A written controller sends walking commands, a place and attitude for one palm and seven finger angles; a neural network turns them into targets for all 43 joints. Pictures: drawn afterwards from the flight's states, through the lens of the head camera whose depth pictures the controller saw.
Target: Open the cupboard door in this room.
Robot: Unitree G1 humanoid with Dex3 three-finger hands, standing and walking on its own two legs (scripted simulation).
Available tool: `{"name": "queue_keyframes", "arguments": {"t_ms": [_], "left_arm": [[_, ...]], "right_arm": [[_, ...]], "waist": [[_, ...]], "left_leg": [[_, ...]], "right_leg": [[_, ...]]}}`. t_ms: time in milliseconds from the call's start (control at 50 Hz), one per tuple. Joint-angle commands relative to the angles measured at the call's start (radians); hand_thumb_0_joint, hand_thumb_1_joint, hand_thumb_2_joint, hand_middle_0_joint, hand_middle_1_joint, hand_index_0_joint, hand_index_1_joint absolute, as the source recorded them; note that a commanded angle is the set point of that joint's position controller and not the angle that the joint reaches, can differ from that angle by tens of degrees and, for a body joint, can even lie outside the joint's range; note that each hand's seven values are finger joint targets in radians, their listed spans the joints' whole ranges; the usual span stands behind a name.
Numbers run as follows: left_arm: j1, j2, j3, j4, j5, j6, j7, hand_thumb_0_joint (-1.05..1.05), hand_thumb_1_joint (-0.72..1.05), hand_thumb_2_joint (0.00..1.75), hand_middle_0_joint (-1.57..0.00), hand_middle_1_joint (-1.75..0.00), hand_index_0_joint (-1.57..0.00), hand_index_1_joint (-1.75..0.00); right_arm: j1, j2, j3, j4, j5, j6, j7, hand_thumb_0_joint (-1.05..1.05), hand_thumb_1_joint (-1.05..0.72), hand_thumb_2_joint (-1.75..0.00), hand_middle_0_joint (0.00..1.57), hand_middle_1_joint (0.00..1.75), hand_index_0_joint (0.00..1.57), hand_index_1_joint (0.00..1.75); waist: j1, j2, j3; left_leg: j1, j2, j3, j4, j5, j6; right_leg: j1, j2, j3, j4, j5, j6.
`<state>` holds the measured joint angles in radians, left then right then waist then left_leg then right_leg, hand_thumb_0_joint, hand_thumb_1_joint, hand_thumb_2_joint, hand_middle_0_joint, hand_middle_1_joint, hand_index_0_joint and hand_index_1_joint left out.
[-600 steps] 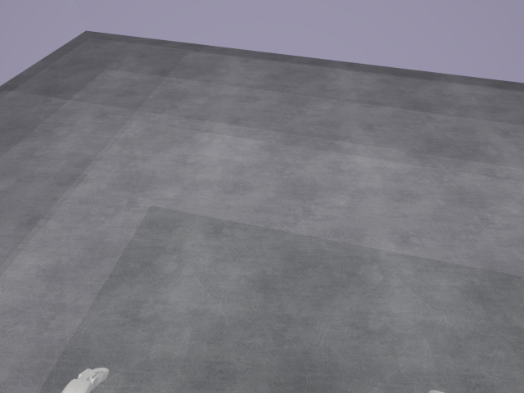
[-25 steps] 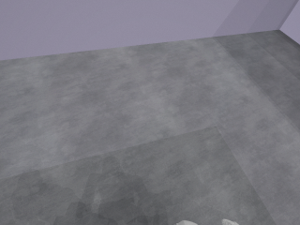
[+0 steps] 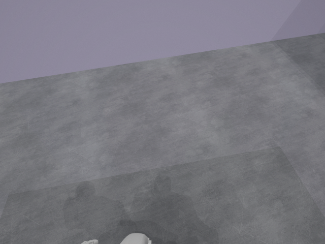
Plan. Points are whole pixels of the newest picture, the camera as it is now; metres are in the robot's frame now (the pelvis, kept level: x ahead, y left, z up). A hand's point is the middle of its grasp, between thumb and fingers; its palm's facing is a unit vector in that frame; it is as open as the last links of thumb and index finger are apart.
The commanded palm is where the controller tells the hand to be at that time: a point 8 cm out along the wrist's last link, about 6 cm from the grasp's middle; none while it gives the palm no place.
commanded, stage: turn or walk to find it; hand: left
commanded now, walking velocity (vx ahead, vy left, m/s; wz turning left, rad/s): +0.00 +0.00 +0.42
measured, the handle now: out of the picture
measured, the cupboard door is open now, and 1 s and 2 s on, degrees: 0 0 0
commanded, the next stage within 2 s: none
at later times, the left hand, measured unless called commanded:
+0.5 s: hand out of the picture -0.05 +0.29 -0.18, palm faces +0.26 -0.94 -0.22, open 7.4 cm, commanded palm none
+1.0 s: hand out of the picture +0.02 +0.23 -0.14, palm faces +0.37 -0.89 -0.28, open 7.4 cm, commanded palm none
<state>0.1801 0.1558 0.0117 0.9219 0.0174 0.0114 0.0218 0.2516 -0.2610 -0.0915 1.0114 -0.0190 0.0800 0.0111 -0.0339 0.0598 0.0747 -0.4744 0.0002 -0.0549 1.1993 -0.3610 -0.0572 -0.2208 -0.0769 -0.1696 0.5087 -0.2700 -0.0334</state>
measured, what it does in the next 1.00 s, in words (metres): steps on the spot, turning left: left foot, then right foot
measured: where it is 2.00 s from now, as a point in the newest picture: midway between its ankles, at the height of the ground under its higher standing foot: outside the picture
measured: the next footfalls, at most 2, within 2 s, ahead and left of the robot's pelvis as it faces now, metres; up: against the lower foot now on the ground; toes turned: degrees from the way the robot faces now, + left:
left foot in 0.30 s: -0.02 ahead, +0.15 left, +0.00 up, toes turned +13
right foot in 0.94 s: +0.04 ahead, -0.07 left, +0.00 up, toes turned +21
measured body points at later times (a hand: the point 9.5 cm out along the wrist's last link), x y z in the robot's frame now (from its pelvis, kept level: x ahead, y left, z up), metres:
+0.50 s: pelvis -0.03 +0.07 +0.00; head -0.01 +0.11 +0.45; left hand -0.06 +0.34 -0.16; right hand +0.11 -0.15 -0.12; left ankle -0.06 +0.14 -0.74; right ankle -0.03 -0.09 -0.65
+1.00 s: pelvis -0.03 +0.00 -0.01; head +0.01 -0.02 +0.44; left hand +0.00 +0.27 -0.12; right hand +0.06 -0.23 -0.18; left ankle -0.07 +0.13 -0.72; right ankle +0.00 -0.09 -0.74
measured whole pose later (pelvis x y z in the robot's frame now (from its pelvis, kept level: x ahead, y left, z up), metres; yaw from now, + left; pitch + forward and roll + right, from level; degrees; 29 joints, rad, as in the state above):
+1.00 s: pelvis -0.03 +0.00 -0.01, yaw +24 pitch +0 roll +1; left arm 0.10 0.17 0.02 0.91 0.01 0.02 0.03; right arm 0.29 -0.22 -0.08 1.01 -0.01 0.06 -0.01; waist -0.05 0.06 0.06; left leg -0.37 -0.08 -0.13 0.72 -0.40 -0.01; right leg -0.25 -0.02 -0.06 0.56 -0.31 -0.02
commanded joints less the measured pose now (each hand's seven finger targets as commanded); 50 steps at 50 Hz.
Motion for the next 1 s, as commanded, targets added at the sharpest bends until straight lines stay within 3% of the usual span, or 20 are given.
{"name": "queue_keyframes", "arguments": {"t_ms": [0,140,200,240,260,280,300,320,340,360,440,500,740,860,880,900,920,940,960,980], "left_arm": [[0.04,0.2,0.06,-0.048,0.003,-0.028,0.016,0.0,0.9,0.9,-0.2,-0.3,-0.2,-0.3],[0.111,0.255,0.078,-0.003,0.017,-0.016,0.013,0.0,0.9,0.9,-0.2,-0.3,-0.2,-0.3],[0.099,0.267,0.084,0.007,0.017,-0.012,0.01,0.0,0.9,0.9,-0.2,-0.3,-0.2,-0.3],[0.076,0.262,0.084,0.011,0.008,-0.004,0.007,0.0,0.9,0.9,-0.2,-0.3,-0.2,-0.3],[0.077,0.235,0.08,0.004,-0.002,0.003,0.006,0.0,0.9,0.9,-0.2,-0.3,-0.2,-0.3],[0.074,0.17,0.067,-0.024,-0.009,0.01,0.002,0.0,0.9,0.9,-0.2,-0.3,-0.2,-0.3],[0.023,0.147,0.053,-0.05,0.0,0.023,0.004,0.0,0.9,0.9,-0.2,-0.3,-0.2,-0.3],[0.005,0.169,0.061,-0.041,0.003,0.033,0.005,0.0,0.9,0.9,-0.2,-0.3,-0.2,-0.3],[-0.011,0.166,0.065,-0.024,0.005,0.04,0.006,0.0,0.9,0.9,-0.2,-0.3,-0.2,-0.3],[-0.005,0.18,0.07,-0.01,0.003,0.04,0.0,0.0,0.9,0.9,-0.2,-0.3,-0.2,-0.3],[0.048,0.177,0.07,0.026,0.003,0.026,-0.007,0.0,0.9,0.9,-0.2,-0.3,-0.2,-0.3],[0.037,0.18,0.07,0.021,0.002,0.028,-0.002,0.0,0.9,0.9,-0.2,-0.3,-0.2,-0.3],[-0.113,0.148,0.058,-0.051,-0.008,0.022,0.006,0.0,0.9,0.9,-0.2,-0.3,-0.2,-0.3],[-0.018,0.139,0.055,-0.041,-0.018,0.006,0.009,0.0,0.9,0.9,-0.2,-0.3,-0.2,-0.3],[0.022,0.152,0.058,-0.03,-0.017,-0.001,0.01,0.0,0.9,0.9,-0.2,-0.3,-0.2,-0.3],[0.06,0.187,0.065,-0.023,-0.012,-0.012,0.014,0.0,0.9,0.9,-0.2,-0.3,-0.2,-0.3],[0.067,0.271,0.082,-0.025,0.003,-0.021,0.022,0.0,0.9,0.9,-0.2,-0.3,-0.2,-0.3],[0.067,0.3,0.083,-0.039,0.002,-0.018,0.02,0.0,0.9,0.9,-0.2,-0.3,-0.2,-0.3],[0.034,0.266,0.075,-0.054,-0.003,-0.013,0.021,0.0,0.9,0.9,-0.2,-0.3,-0.2,-0.3],[-0.028,0.232,0.082,-0.06,-0.005,-0.018,0.026,0.0,0.9,0.9,-0.2,-0.3,-0.2,-0.3]], "right_arm": [[-0.012,-0.053,-0.004,-0.057,-0.003,-0.016,0.002,0.0,-0.9,-0.9,0.2,0.3,0.2,0.3],[-0.096,-0.024,0.016,-0.084,0.007,-0.032,0.0,0.0,-0.9,-0.9,0.2,0.3,0.2,0.3],[-0.071,-0.018,0.021,-0.084,0.013,-0.044,-0.003,0.0,-0.9,-0.9,0.2,0.3,0.2,0.3],[-0.017,-0.034,0.019,-0.073,0.011,-0.055,-0.004,0.0,-0.9,-0.9,0.2,0.3,0.2,0.3],[0.021,-0.077,0.011,-0.065,0.01,-0.065,-0.003,0.0,-0.9,-0.9,0.2,0.3,0.2,0.3],[0.038,-0.17,-0.01,-0.072,0.002,-0.071,-0.005,0.0,-0.9,-0.9,0.2,0.3,0.2,0.3],[0.065,-0.227,-0.02,-0.066,-0.001,-0.062,-0.015,0.0,-0.9,-0.9,0.2,0.3,0.2,0.3],[0.042,-0.203,-0.013,-0.061,-0.004,-0.061,-0.021,0.0,-0.9,-0.9,0.2,0.3,0.2,0.3],[0.0,-0.173,-0.004,-0.069,-0.005,-0.065,-0.032,0.0,-0.9,-0.9,0.2,0.3,0.2,0.3],[-0.055,-0.149,0.004,-0.081,-0.004,-0.064,-0.037,0.0,-0.9,-0.9,0.2,0.3,0.2,0.3],[-0.038,-0.13,0.012,-0.085,0.007,-0.081,-0.04,0.0,-0.9,-0.9,0.2,0.3,0.2,0.3],[-0.006,-0.123,0.01,-0.078,0.009,-0.084,-0.042,0.0,-0.9,-0.9,0.2,0.3,0.2,0.3],[0.071,-0.117,-0.006,-0.066,-0.007,-0.077,-0.041,0.0,-0.9,-0.9,0.2,0.3,0.2,0.3],[0.021,-0.126,-0.014,-0.084,-0.007,-0.065,-0.033,0.0,-0.9,-0.9,0.2,0.3,0.2,0.3],[0.008,-0.118,-0.015,-0.086,-0.001,-0.064,-0.03,0.0,-0.9,-0.9,0.2,0.3,0.2,0.3],[0.016,-0.086,-0.011,-0.088,0.006,-0.066,-0.025,0.0,-0.9,-0.9,0.2,0.3,0.2,0.3],[0.044,-0.021,-0.001,-0.1,0.014,-0.069,-0.02,0.0,-0.9,-0.9,0.2,0.3,0.2,0.3],[0.016,-0.046,-0.011,-0.118,0.004,-0.06,-0.024,0.0,-0.9,-0.9,0.2,0.3,0.2,0.3],[0.001,-0.06,-0.017,-0.109,-0.004,-0.046,-0.02,0.0,-0.9,-0.9,0.2,0.3,0.2,0.3],[0.034,-0.057,-0.019,-0.091,-0.006,-0.032,-0.018,0.0,-0.9,-0.9,0.2,0.3,0.2,0.3]], "waist": [[0.04,-0.22,-0.035],[0.086,-0.253,-0.076],[0.07,-0.26,-0.106],[0.031,-0.217,-0.13],[0.004,-0.098,-0.152],[-0.007,0.208,-0.137],[-0.031,0.251,-0.109],[-0.023,0.163,-0.089],[-0.009,0.213,-0.046],[0.013,0.176,-0.016],[0.031,0.051,-0.078],[0.027,0.06,-0.095],[-0.015,0.057,-0.103],[0.033,0.061,-0.142],[0.054,0.04,-0.15],[0.066,-0.047,-0.172],[0.065,-0.285,-0.182],[0.076,-0.321,-0.137],[0.058,-0.194,-0.075],[0.023,-0.255,-0.071]], "left_leg": [[-0.052,0.045,0.016,-0.026,0.004,-0.017],[0.049,0.043,0.1,-0.338,-0.116,-0.004],[0.125,0.033,0.134,-0.492,-0.089,0.009],[0.266,0.029,0.144,-0.694,0.076,0.021],[0.395,0.081,0.073,-0.809,0.187,0.038],[0.48,0.308,-0.241,-0.89,0.378,0.114],[0.404,0.413,-0.317,-0.918,0.53,0.195],[0.343,0.396,-0.262,-0.918,0.47,0.213],[0.299,0.332,-0.236,-0.928,0.453,0.186],[0.292,0.294,-0.199,-0.915,0.445,0.178],[0.419,0.222,-0.107,-0.872,0.665,0.15],[0.456,0.214,-0.128,-0.869,0.722,0.14],[0.425,0.234,-0.331,-0.852,0.635,0.242],[0.262,0.171,-0.341,-0.79,0.561,0.208],[0.192,0.14,-0.317,-0.756,0.482,0.176],[0.091,0.086,-0.273,-0.699,0.316,0.125],[-0.083,-0.04,-0.111,-0.516,0.004,0.053],[-0.1,-0.079,-0.039,-0.308,-0.228,0.029],[-0.077,-0.046,-0.068,-0.161,-0.192,0.033],[-0.089,-0.027,-0.078,-0.087,-0.156,0.029]], "right_leg": [[0.055,-0.251,0.174,-0.224,0.192,-0.07],[0.114,-0.3,0.144,-0.162,0.328,-0.114],[0.119,-0.304,0.121,-0.103,0.376,-0.104],[0.051,-0.275,0.058,-0.013,0.316,-0.04],[-0.065,-0.233,0.014,0.106,0.19,0.012],[-0.293,-0.092,-0.031,0.31,-0.183,0.09],[-0.331,-0.042,0.048,0.462,-0.371,0.102],[-0.31,-0.057,0.115,0.537,-0.322,0.09],[-0.325,-0.057,0.145,0.566,-0.262,0.096],[-0.34,-0.049,0.152,0.606,-0.195,0.098],[-0.357,-0.028,0.153,0.658,-0.084,0.122],[-0.357,-0.023,0.165,0.654,-0.067,0.137],[-0.293,0.009,0.188,0.434,-0.177,0.124],[-0.018,0.058,0.159,0.074,-0.057,0.094],[0.085,0.049,0.151,-0.051,0.049,0.092],[0.221,-0.024,0.209,-0.165,0.119,0.08],[0.331,-0.265,0.45,-0.213,0.133,-0.004],[0.187,-0.411,0.55,-0.232,0.221,-0.109],[0.063,-0.379,0.472,-0.242,0.181,-0.137],[0.038,-0.335,0.437,-0.258,0.13,-0.118]]}}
